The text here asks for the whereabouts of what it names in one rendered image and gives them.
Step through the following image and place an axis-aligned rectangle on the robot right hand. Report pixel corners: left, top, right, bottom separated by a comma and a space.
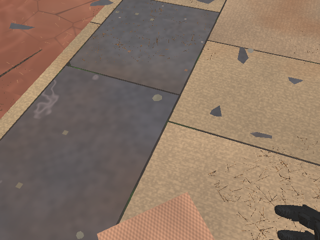
269, 204, 320, 240

